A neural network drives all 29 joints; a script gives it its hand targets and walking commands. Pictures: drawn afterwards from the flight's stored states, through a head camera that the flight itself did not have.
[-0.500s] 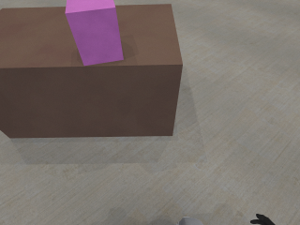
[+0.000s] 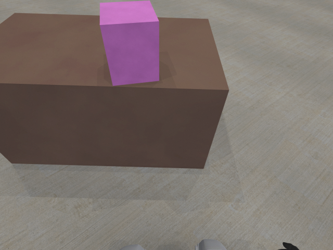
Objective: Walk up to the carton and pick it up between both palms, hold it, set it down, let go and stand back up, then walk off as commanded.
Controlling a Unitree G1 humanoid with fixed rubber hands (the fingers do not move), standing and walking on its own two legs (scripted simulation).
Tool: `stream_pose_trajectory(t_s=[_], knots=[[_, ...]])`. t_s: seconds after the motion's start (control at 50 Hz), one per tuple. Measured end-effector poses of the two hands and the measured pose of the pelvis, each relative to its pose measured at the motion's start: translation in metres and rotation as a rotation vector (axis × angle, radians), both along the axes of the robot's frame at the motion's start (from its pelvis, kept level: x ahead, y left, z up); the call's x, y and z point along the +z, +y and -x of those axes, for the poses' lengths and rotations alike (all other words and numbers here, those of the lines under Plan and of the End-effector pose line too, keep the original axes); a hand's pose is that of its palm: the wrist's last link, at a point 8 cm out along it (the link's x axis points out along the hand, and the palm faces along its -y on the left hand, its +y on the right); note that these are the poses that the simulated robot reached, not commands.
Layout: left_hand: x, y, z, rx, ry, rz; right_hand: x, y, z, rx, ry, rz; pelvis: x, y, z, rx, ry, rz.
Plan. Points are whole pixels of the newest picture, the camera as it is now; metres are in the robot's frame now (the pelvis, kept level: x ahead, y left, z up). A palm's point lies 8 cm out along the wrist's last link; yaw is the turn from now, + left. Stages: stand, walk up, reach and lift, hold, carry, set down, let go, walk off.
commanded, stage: walk up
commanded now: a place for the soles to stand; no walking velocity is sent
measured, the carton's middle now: (130, 43) +0.86 +0.16 +0.06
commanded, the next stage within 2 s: none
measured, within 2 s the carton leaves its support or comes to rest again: neither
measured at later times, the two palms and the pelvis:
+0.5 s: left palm out of the picture +0.08 +0.37 -0.05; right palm (284, 238) +0.17 -0.30 -0.11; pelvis +0.07 +0.02 +0.00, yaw -1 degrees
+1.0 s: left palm out of the picture +0.18 +0.42 -0.08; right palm (261, 221) +0.21 -0.24 -0.09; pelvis +0.13 +0.08 +0.00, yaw -2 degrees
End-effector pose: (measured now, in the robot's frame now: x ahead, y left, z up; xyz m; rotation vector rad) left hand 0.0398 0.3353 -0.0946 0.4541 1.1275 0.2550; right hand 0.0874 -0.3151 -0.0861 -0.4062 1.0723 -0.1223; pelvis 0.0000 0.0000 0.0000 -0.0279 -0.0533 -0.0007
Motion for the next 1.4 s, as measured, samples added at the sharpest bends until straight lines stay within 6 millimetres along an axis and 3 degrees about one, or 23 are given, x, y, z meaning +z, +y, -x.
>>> stream_pose_trajectory(t_s=[0.1, 0.18, 0.34, 0.5, 0.58, 0.64, 0.7, 0.8, 0.9, 1.04, 1.22, 1.34, 1.4], knots=[[0.002, -0.003, -0.02, -0.013, 0.018, 0.045, 0.022, 0.007, -0.016, -0.013, -0.004, 0.019, 0.015, 0.004, -0.019, -0.007, 0.016, -0.016], [0.006, -0.004, -0.033, -0.019, 0.044, 0.041, 0.024, 0.004, -0.026, -0.019, 0.017, 0.028, 0.019, 0.003, -0.032, -0.014, 0.038, -0.02], [0.017, -0.003, -0.048, -0.022, 0.049, -0.049, -0.006, -0.003, -0.053, 0.006, 0.009, -0.017, 0.005, -0.006, -0.05, -0.019, 0.02, -0.019], [0.047, 0.036, -0.043, 0.008, 0.064, -0.158, -0.023, 0.017, -0.085, 0.035, -0.031, -0.057, 0.002, 0.019, -0.068, -0.015, 0.022, 0.005], [0.041, 0.062, -0.048, 0.016, 0.049, -0.166, -0.031, 0.037, -0.095, 0.054, -0.019, -0.056, -0.007, 0.041, -0.074, -0.001, 0.014, 0.023], [0.025, 0.085, -0.054, 0.03, 0.029, -0.152, -0.034, 0.056, -0.106, 0.073, -0.018, -0.034, -0.018, 0.062, -0.079, 0.02, -0.003, 0.026], [0.007, 0.098, -0.068, 0.04, 0.017, -0.126, -0.036, 0.071, -0.103, 0.06, -0.009, -0.022, -0.025, 0.077, -0.086, 0.024, -0.023, 0.017], [0.001, 0.096, -0.097, 0.017, -0.005, -0.061, -0.017, 0.087, -0.104, 0.014, 0.005, -0.019, -0.012, 0.084, -0.1, 0.014, -0.023, -0.012], [0.004, 0.091, -0.121, -0.014, 0.017, -0.025, 0.0, 0.085, -0.115, -0.005, 0.006, -0.005, 0.0, 0.084, -0.116, -0.009, 0.029, -0.025], [0.014, 0.09, -0.139, -0.039, 0.028, -0.08, -0.011, 0.073, -0.13, -0.005, 0.033, -0.003, -0.003, 0.079, -0.135, -0.029, 0.038, -0.016], [0.039, 0.14, -0.134, -0.015, 0.07, -0.185, -0.026, 0.107, -0.17, 0.031, -0.026, -0.028, -0.008, 0.117, -0.154, -0.031, 0.033, 0.008], [0.016, 0.19, -0.136, 0.017, 0.055, -0.186, -0.039, 0.152, -0.188, 0.064, -0.033, -0.011, -0.028, 0.161, -0.162, 0.0, 0.003, 0.026], [-0.003, 0.203, -0.147, 0.024, 0.052, -0.159, -0.041, 0.171, -0.184, 0.042, -0.028, -0.007, -0.035, 0.177, -0.167, -0.004, -0.018, 0.017]])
